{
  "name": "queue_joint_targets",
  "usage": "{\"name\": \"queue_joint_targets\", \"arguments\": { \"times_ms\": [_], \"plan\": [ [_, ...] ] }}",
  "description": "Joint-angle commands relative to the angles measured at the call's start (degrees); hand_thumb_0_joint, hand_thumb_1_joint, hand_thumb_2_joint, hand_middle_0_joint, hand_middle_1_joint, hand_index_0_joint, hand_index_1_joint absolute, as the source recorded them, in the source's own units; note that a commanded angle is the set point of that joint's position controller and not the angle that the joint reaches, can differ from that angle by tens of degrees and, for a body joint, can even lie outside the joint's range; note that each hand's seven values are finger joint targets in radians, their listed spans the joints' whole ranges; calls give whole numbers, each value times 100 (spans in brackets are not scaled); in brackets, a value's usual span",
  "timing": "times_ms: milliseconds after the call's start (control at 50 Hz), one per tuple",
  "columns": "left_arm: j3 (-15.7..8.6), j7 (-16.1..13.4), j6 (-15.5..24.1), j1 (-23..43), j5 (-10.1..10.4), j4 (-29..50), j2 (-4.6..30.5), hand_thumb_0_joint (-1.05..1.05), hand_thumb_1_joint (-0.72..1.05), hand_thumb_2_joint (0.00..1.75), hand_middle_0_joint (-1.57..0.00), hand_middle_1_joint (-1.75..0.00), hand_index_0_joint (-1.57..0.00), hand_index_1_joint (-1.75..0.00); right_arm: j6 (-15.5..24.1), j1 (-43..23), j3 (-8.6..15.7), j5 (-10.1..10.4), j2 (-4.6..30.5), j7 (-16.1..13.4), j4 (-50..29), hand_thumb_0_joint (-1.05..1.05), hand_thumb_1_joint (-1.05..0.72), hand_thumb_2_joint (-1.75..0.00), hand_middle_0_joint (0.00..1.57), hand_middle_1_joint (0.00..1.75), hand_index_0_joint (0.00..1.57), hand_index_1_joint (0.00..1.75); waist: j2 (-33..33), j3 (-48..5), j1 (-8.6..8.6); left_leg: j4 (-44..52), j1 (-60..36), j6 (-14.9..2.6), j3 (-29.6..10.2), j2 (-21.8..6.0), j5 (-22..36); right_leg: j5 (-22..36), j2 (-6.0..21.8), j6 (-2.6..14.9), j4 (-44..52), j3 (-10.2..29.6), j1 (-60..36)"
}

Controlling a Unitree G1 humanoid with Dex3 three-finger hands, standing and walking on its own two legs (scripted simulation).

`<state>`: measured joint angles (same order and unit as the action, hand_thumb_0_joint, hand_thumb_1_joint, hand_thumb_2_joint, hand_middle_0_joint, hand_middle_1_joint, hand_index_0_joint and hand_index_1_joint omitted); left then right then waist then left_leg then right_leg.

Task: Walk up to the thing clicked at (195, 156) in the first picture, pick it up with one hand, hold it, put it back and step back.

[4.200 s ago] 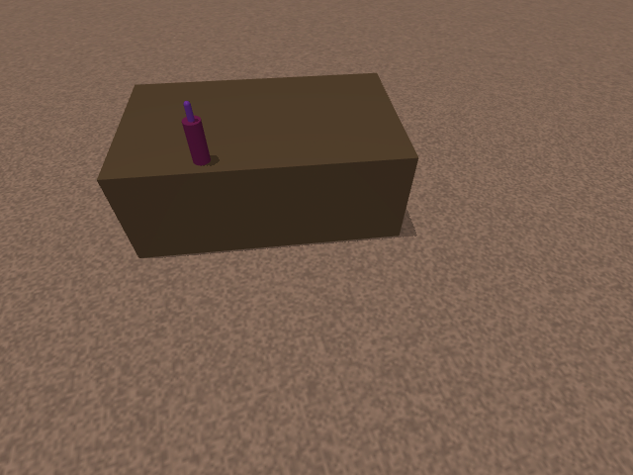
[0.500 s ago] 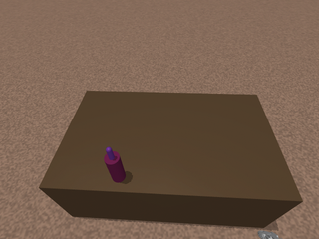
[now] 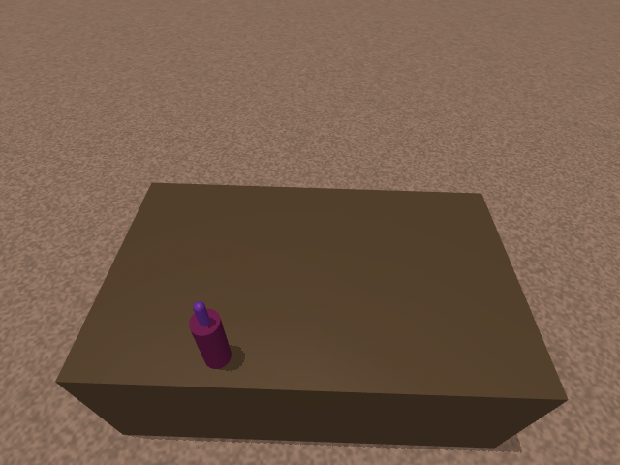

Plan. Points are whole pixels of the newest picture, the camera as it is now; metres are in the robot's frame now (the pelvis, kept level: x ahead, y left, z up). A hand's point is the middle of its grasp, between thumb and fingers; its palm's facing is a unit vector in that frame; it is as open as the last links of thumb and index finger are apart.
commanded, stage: walk up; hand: left
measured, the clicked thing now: (209, 332) +0.43 +0.21 -0.25
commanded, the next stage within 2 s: stand in 0.64 s
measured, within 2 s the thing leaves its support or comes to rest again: neither
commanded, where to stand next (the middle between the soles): +0.06 +0.00 m, yaw +0 degrees
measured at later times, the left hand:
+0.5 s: hand out of the picture +0.07 +0.26 -0.15, palm faces +0.00 -0.93 -0.36, open 7.4 cm
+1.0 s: hand out of the picture +0.09 +0.24 -0.16, palm faces -0.02 -0.94 -0.34, open 7.4 cm
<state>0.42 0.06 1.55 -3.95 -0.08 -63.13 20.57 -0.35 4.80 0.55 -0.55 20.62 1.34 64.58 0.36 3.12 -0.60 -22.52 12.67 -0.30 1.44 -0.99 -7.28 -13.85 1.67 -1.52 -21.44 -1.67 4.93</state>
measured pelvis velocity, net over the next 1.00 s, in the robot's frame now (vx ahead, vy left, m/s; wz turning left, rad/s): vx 0.03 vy -0.01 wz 0.01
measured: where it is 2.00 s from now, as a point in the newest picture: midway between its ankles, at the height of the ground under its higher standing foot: outside the picture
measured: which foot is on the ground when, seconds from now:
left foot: down 0.00-1.00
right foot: down 0.00-1.00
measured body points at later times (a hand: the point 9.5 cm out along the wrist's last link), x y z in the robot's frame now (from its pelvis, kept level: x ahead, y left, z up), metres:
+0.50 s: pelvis +0.01 +0.00 +0.00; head +0.02 +0.00 +0.45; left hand +0.07 +0.31 -0.13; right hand +0.10 -0.29 -0.13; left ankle +0.06 +0.11 -0.74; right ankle -0.02 -0.14 -0.74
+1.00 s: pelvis +0.03 -0.01 +0.00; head +0.04 -0.01 +0.45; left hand +0.09 +0.29 -0.13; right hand +0.11 -0.31 -0.13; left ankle +0.06 +0.11 -0.74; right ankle -0.02 -0.14 -0.74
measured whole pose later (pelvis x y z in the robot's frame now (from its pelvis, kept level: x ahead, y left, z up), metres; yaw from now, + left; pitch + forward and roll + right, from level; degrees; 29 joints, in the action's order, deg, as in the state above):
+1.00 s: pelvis +0.03 -0.01 +0.00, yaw +0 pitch -1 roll +0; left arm -0.3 0.2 0.8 -6.8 -0.5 -65.4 19.8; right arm 0.6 4.5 0.3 -0.6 20.0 0.5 66.3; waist -0.1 2.4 -0.3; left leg -19.2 10.2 0.3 1.0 -0.7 -7.5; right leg -14.0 1.9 -1.3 -17.5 -2.2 2.0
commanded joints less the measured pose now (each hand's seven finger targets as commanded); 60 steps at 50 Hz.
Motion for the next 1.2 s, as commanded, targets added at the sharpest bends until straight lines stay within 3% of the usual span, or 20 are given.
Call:
{"name": "queue_joint_targets", "arguments": {
  "times_ms": [0, 60, 200, 280, 360, 500, 520, 600, 640, 740, 780, 940, 1100, 1180],
  "plan": [
    [-268, -78, 94, 148, -35, 207, 1263, 0, 90, 90, -20, -30, -20, -30, 141, -357, 243, 22, 1172, -67, -348, 0, -90, -90, 20, 30, 20, 30, 147, -486, 64, 474, -402, -134, -722, -650, 218, 611, 603, 274, 539, 430, 176],
    [-271, -70, 91, 229, -54, 188, 1253, 0, 90, 90, -20, -30, -20, -30, 138, -343, 260, 9, 1190, -74, -310, 0, -90, -90, 20, 30, 20, 30, 94, -415, 17, 602, -345, -112, -736, -628, -126, 423, 588, 270, 619, 437, 220],
    [-278, -68, 100, 194, -67, 131, 1228, 0, 90, 90, -20, -30, -20, -30, 146, -384, 266, 8, 1147, -71, -326, 0, -90, -90, 20, 30, 20, 30, 20, -452, 15, 627, -439, -111, -755, -621, -65, 443, 585, 243, 664, 406, 244],
    [-282, -77, 108, 132, -73, 111, 1225, 0, 90, 90, -20, -30, -20, -30, 145, -350, 276, 8, 1138, -83, -302, 0, -90, -90, 20, 30, 20, 30, -35, -692, 19, 428, -696, -145, -647, -625, 614, 853, 628, 229, 649, 372, 130],
    [-290, -85, 89, 78, -61, 114, 1233, 0, 90, 90, -20, -30, -20, -30, 130, -366, 277, 11, 1137, -91, -300, 0, -90, -90, 20, 30, 20, 30, -33, -654, 48, 429, -744, -133, -627, -601, 676, 883, 650, 215, 628, 361, 164],
    [-288, -87, 71, 72, -94, 74, 1224, 0, 90, 90, -20, -30, -20, -30, 92, -381, 277, 8, 1124, -80, -300, 0, -90, -90, 20, 30, 20, 30, -61, -385, 19, 639, -503, -114, -766, -588, -19, 454, 609, 223, 723, 345, 222],
    [-295, -92, 77, -4, -89, 63, 1210, 0, 90, 90, -20, -30, -20, -30, 97, -391, 272, 2, 1101, -77, -283, 0, -90, -90, 20, 30, 20, 30, -41, -462, 52, 584, -591, -137, -756, -619, 218, 534, 605, 211, 702, 326, 212],
    [-303, -89, 77, 36, -87, 118, 1199, 0, 90, 90, -20, -30, -20, -30, 106, -352, 276, 5, 1127, -82, -289, 0, -90, -90, 20, 30, 20, 30, 81, -510, 29, 648, -521, -99, -777, -589, 145, 570, 603, 218, 710, 306, 89],
    [-269, -81, 34, -115, -62, 46, 1126, 0, 90, 90, -20, -30, -20, -30, 171, -345, 243, 14, 1126, -110, -245, 0, -90, -90, 20, 30, 20, 30, -62, -480, 24, 693, -662, -104, -816, -669, 103, 201, 625, 209, 721, 353, 322],
    [-275, -60, 35, -163, -71, 62, 1128, 0, 90, 90, -20, -30, -20, -30, 208, -387, 238, 17, 1156, -128, -214, 0, -90, -90, 20, 30, 20, 30, 57, -470, 47, 625, -674, -105, -767, -668, 371, 326, 671, 203, 755, 387, 273],
    [-284, -67, 46, -126, -67, 89, 1145, 0, 90, 90, -20, -30, -20, -30, 227, -395, 227, 20, 1126, -133, -222, 0, -90, -90, 20, 30, 20, 30, 0, -572, 41, 492, -792, -103, -722, -688, 961, 657, 691, 199, 746, 383, 213],
    [-307, -71, 41, -178, -52, 111, 1138, 0, 90, 90, -20, -30, -20, -30, 236, -351, 192, 29, 1120, -161, -203, 0, -90, -90, 20, 30, 20, 30, -26, -673, 53, 359, -883, -108, -637, -706, 1476, 1232, 705, 162, 714, 366, -4],
    [-318, -66, 1, -109, -57, 137, 1109, 0, 90, 90, -20, -30, -20, -30, 224, -376, 172, 29, 1138, -185, -207, 0, -90, -90, 20, 30, 20, 30, 62, -539, 39, 423, -797, -57, -613, -691, 1183, 1016, 700, 184, 781, 395, -15],
    [-331, -71, 14, -156, -53, 145, 1141, 0, 90, 90, -20, -30, -20, -30, 224, -315, 154, 34, 1123, -184, -206, 0, -90, -90, 20, 30, 20, 30, -47, -577, 50, 398, -884, -74, -604, -699, 1370, 1264, 702, 174, 781, 387, -52]
  ]
}}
